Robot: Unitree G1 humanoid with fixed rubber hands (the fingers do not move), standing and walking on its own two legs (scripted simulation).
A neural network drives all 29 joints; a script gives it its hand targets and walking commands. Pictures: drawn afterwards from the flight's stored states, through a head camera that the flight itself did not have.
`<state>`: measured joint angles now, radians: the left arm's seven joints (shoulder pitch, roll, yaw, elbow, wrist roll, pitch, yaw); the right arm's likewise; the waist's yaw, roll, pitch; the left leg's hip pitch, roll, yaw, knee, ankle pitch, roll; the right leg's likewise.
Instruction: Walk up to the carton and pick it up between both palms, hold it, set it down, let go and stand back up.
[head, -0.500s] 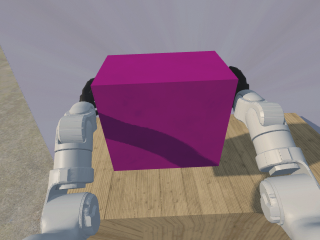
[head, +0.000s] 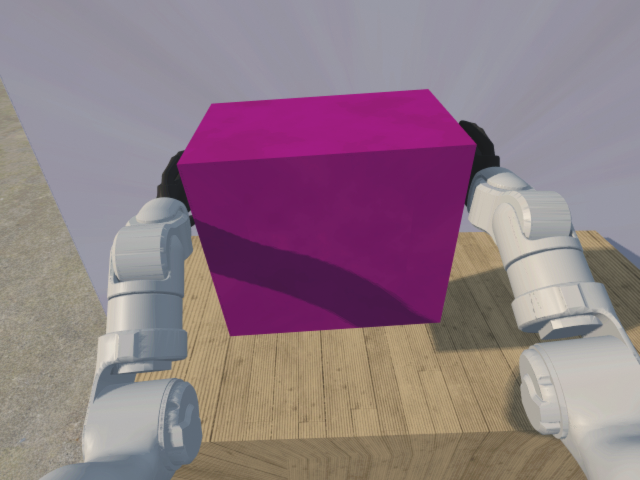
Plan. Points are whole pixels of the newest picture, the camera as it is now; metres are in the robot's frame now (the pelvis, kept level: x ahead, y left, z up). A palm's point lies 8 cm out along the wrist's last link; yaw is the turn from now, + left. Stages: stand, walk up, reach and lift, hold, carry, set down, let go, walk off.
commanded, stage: set down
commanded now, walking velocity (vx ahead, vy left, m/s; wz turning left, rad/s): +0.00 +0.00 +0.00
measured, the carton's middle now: (327, 214) +0.38 +0.01 +0.22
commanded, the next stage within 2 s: none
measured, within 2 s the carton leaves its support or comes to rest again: neither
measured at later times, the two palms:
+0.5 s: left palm (182, 254) +0.36 +0.19 +0.18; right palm (454, 232) +0.39 -0.17 +0.19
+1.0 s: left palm (181, 268) +0.35 +0.19 +0.16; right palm (446, 232) +0.41 -0.16 +0.18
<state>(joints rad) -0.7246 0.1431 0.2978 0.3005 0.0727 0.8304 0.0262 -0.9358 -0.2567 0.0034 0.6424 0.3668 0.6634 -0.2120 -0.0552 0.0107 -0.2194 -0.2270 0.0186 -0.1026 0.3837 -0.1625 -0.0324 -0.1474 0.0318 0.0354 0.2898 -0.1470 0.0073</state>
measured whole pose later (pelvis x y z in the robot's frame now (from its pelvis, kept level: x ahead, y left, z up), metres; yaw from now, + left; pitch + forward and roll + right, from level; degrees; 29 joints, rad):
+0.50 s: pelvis +0.02 -0.02 +0.00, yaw +2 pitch -5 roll -1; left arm -0.51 0.05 0.30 0.19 0.17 0.59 0.02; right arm -0.70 -0.18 0.01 0.65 0.26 0.27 -0.11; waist -0.05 -0.02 -0.05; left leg -0.09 0.02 -0.13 0.35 -0.18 -0.05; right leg 0.00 0.03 -0.01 0.28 -0.19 -0.01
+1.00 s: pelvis +0.02 -0.02 +0.00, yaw +1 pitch -3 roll -1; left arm -0.47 0.02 0.31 0.18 0.18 0.55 0.04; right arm -0.71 -0.19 0.02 0.69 0.23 0.24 -0.08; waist 0.00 -0.01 -0.06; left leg -0.11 0.03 -0.12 0.33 -0.16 -0.06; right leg -0.05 0.04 0.00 0.30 -0.19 -0.03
